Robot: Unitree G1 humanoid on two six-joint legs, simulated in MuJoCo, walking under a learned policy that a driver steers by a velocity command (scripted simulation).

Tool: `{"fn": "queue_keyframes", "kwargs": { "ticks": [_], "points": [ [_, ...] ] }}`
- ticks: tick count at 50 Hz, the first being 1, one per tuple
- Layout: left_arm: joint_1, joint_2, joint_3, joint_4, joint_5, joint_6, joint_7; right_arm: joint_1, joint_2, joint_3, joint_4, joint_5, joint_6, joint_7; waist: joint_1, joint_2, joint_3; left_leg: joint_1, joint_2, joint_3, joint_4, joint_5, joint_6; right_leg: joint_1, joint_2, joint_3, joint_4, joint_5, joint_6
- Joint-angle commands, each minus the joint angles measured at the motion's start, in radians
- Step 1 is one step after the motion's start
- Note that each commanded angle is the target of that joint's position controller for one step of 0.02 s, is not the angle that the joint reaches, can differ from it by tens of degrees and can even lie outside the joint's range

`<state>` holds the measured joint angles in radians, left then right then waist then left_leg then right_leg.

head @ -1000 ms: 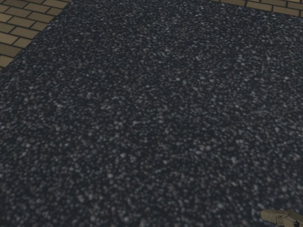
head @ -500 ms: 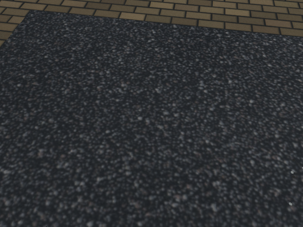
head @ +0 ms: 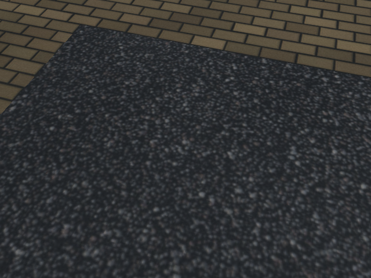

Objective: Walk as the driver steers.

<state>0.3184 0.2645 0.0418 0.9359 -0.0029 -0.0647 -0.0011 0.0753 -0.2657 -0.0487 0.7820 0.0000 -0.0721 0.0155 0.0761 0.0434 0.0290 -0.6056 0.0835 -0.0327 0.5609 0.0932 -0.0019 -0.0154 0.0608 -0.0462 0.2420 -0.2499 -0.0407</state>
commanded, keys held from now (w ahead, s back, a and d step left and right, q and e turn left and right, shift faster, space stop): no key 1.00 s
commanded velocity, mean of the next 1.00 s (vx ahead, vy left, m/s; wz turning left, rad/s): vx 0.06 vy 0.00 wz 0.00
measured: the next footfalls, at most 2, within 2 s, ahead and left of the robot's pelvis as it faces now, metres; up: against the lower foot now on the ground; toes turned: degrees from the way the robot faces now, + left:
left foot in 0.06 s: +0.23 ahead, +0.13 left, +0.00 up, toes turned +1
right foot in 0.38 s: +0.17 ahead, -0.12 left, +0.00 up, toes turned -1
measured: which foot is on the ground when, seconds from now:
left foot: up 0.00-0.04, down 0.06-1.00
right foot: down 0.00-0.08, up 0.10-0.36, down 0.38-1.00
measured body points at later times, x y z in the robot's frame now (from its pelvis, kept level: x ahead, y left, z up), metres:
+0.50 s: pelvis +0.13 +0.02 -0.01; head +0.13 +0.01 +0.44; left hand +0.18 +0.29 -0.14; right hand +0.25 -0.23 -0.14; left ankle +0.19 +0.13 -0.74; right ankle +0.13 -0.12 -0.74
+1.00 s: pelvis +0.16 +0.01 +0.00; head +0.18 +0.01 +0.44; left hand +0.21 +0.26 -0.15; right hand +0.25 -0.25 -0.15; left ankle +0.19 +0.13 -0.74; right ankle +0.13 -0.12 -0.74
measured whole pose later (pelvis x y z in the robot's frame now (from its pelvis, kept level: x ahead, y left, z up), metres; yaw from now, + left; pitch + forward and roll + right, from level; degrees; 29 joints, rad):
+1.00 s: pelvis +0.16 +0.01 +0.00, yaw +0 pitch -1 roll +0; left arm 0.21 0.22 0.02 1.07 0.00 0.00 0.03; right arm 0.11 -0.23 -0.04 1.08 0.00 0.02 -0.03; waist 0.00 0.00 0.04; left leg -0.23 0.01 0.01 0.48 -0.22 0.00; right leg -0.13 -0.02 -0.01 0.47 -0.32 0.01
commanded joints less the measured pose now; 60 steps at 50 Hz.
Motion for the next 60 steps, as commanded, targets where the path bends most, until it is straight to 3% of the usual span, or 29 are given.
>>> {"fn": "queue_keyframes", "kwargs": {
  "ticks": [1,3,4,5,6,7,8,9,11,13,16,18,19,20,21,22,23,27,33,40,53,55,57,59,60],
  "points": [
    [-0.015,0.176,0.039,-0.026,-0.008,0.010,0.013,-0.009,-0.091,-0.021,-0.056,-0.005,-0.018,0.013,-0.049,-0.129,-0.036,0.139,-0.041,0.007,-0.063,-0.018,0.032,-0.012,-0.265,0.098,0.064,0.575,-0.106],
    [-0.044,0.165,0.037,-0.027,-0.008,0.018,0.016,0.132,-0.136,-0.041,-0.002,-0.019,-0.022,0.007,-0.122,-0.105,-0.105,0.333,-0.067,0.031,-0.143,0.069,0.068,-0.013,-0.213,0.084,0.237,0.623,-0.061],
    [-0.005,0.131,0.024,-0.036,0.012,0.016,0.016,0.207,-0.199,-0.054,0.012,-0.033,-0.024,-0.001,-0.132,-0.011,-0.209,0.538,0.046,-0.061,-0.092,0.477,0.107,-0.103,-0.146,0.045,0.420,0.439,-0.014],
    [0.161,0.027,-0.010,-0.009,0.025,0.009,0.007,0.228,-0.214,-0.048,0.018,-0.045,-0.010,-0.008,-0.071,0.195,-0.351,0.866,0.277,-0.315,-0.033,0.719,0.288,-0.377,-0.040,0.037,0.721,-0.141,0.054],
    [0.170,0.061,-0.006,0.015,0.005,0.014,0.001,0.244,-0.127,-0.026,0.023,-0.020,0.004,-0.004,-0.098,0.187,-0.434,0.854,0.312,-0.412,-0.077,0.592,0.341,-0.424,-0.030,0.124,0.849,-0.463,0.076],
    [0.097,0.134,0.013,-0.002,-0.017,0.024,0.001,0.195,-0.116,-0.020,0.021,-0.005,0.011,0.002,-0.105,0.117,-0.343,0.738,0.270,-0.368,-0.133,0.356,0.309,-0.465,-0.065,0.147,0.900,-0.454,0.076],
    [0.023,0.135,0.017,-0.016,-0.023,0.040,0.012,0.120,-0.108,-0.016,0.012,-0.007,0.016,0.001,-0.091,0.057,-0.243,0.621,0.230,-0.322,-0.177,0.170,0.269,-0.495,-0.095,0.125,0.889,-0.402,0.080],
    [-0.014,0.128,0.021,-0.021,-0.013,0.059,0.023,0.051,-0.091,-0.008,0.005,-0.011,0.018,-0.001,-0.074,0.034,-0.164,0.492,0.204,-0.278,-0.227,0.035,0.244,-0.485,-0.120,0.117,0.834,-0.357,0.087],
    [-0.005,0.105,0.021,-0.016,-0.002,0.090,0.041,-0.024,-0.097,-0.011,0.008,-0.028,0.024,-0.007,-0.032,0.094,-0.116,0.312,0.145,-0.209,-0.299,-0.147,0.207,-0.355,-0.137,0.101,0.687,-0.267,0.097],
    [0.018,0.076,0.015,0.005,0.006,0.096,0.049,-0.039,-0.092,-0.010,0.019,-0.034,0.028,-0.013,-0.024,0.106,-0.129,0.254,0.116,-0.151,-0.316,-0.180,0.204,-0.251,-0.123,0.075,0.564,-0.201,0.094],
    [0.018,0.064,0.014,0.025,0.014,0.096,0.041,-0.045,-0.095,-0.009,0.044,-0.013,0.037,-0.022,-0.015,0.079,-0.142,0.217,0.097,-0.115,-0.320,-0.371,0.182,-0.124,-0.107,0.043,0.368,0.020,0.070],
    [-0.005,0.071,0.014,0.023,0.035,0.096,0.035,-0.017,-0.069,0.001,0.072,-0.007,0.043,-0.024,-0.017,0.047,-0.097,0.170,0.055,-0.098,-0.321,-0.586,0.111,-0.074,-0.114,0.051,0.259,0.091,0.039],
    [-0.032,0.096,0.014,0.006,0.038,0.094,0.037,0.003,-0.062,0.005,0.084,-0.012,0.047,-0.024,-0.036,0.011,-0.045,0.166,0.025,-0.083,-0.295,-0.629,0.069,-0.112,-0.164,0.108,0.181,0.053,0.013],
    [-0.062,0.160,0.028,0.010,0.021,0.092,0.041,0.031,-0.069,-0.001,0.085,-0.013,0.051,-0.027,-0.087,-0.093,0.004,0.221,-0.034,-0.027,-0.273,-0.580,0.036,-0.242,-0.168,0.116,0.167,-0.122,-0.012],
    [-0.082,0.130,0.025,0.016,0.015,0.081,0.038,0.015,-0.069,0.000,0.089,-0.019,0.054,-0.033,-0.078,-0.129,0.022,0.325,-0.052,-0.001,-0.220,-0.490,0.021,-0.350,-0.154,0.118,0.125,-0.234,-0.009],
    [-0.097,0.097,0.016,0.021,0.021,0.068,0.037,0.018,-0.067,-0.001,0.094,-0.017,0.055,-0.037,-0.086,-0.146,0.020,0.384,-0.052,0.003,-0.187,-0.421,0.025,-0.383,-0.153,0.120,0.099,-0.227,0.009],
    [-0.112,0.088,0.013,0.025,0.023,0.058,0.036,0.030,-0.062,0.000,0.106,-0.014,0.057,-0.040,-0.094,-0.153,0.012,0.411,-0.048,0.004,-0.169,-0.369,0.035,-0.380,-0.150,0.116,0.093,-0.172,0.026],
    [-0.081,0.086,0.010,0.049,0.009,0.036,0.033,0.047,-0.062,-0.002,0.144,-0.011,0.056,-0.038,-0.078,-0.097,-0.034,0.421,-0.048,0.012,-0.143,-0.202,0.051,-0.272,-0.137,0.096,0.144,0.036,0.039],
    [-0.066,0.084,0.006,0.074,0.006,0.045,0.036,0.041,-0.067,-0.003,0.187,-0.002,0.064,-0.037,-0.066,-0.053,-0.059,0.450,-0.046,0.017,-0.119,-0.067,0.047,-0.212,-0.125,0.078,0.171,0.176,0.031],
    [-0.072,0.073,0.003,0.094,0.006,0.053,0.035,0.041,-0.076,-0.005,0.232,0.001,0.076,-0.046,-0.070,-0.044,-0.053,0.472,-0.043,0.015,-0.114,-0.033,0.043,-0.193,-0.116,0.066,0.165,0.217,0.031],
    [-0.063,0.058,-0.002,0.124,0.008,0.058,0.040,0.032,-0.075,-0.006,0.288,0.000,0.084,-0.054,-0.075,-0.051,-0.020,0.466,-0.044,0.016,-0.131,-0.101,0.036,-0.201,-0.104,0.051,0.139,0.137,0.035],
    [-0.032,0.057,0.001,0.142,0.001,0.062,0.043,0.053,-0.067,-0.007,0.306,0.006,0.087,-0.054,-0.075,-0.061,-0.021,0.449,-0.077,0.048,-0.115,-0.382,0.040,-0.215,-0.087,0.042,0.129,-0.123,0.016],
    [-0.043,0.085,0.011,0.124,-0.006,0.061,0.049,0.049,-0.078,-0.013,0.302,0.011,0.082,-0.055,-0.074,-0.084,0.057,0.336,-0.094,0.056,-0.085,-0.677,0.055,-0.277,-0.110,0.090,0.113,-0.413,-0.029],
    [0.003,0.101,0.018,0.121,-0.015,0.043,0.049,0.023,-0.061,-0.011,0.284,0.013,0.055,-0.048,-0.053,-0.112,0.119,0.230,-0.091,0.053,-0.029,-0.697,0.062,-0.276,-0.179,0.196,0.068,-0.524,-0.077],
    [0.043,0.119,0.025,0.130,-0.021,0.031,0.046,0.010,-0.042,-0.009,0.275,0.015,0.038,-0.041,-0.040,-0.156,0.127,0.179,-0.098,0.077,0.043,-0.629,0.055,-0.236,-0.242,0.287,0.024,-0.555,-0.112]
  ]
}}
Keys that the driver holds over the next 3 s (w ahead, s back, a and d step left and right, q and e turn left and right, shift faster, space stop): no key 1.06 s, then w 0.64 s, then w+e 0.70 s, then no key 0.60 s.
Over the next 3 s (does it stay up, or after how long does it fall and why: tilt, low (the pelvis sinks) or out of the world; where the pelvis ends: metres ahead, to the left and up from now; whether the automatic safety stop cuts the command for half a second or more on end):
stays up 0.94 -0.09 -0.01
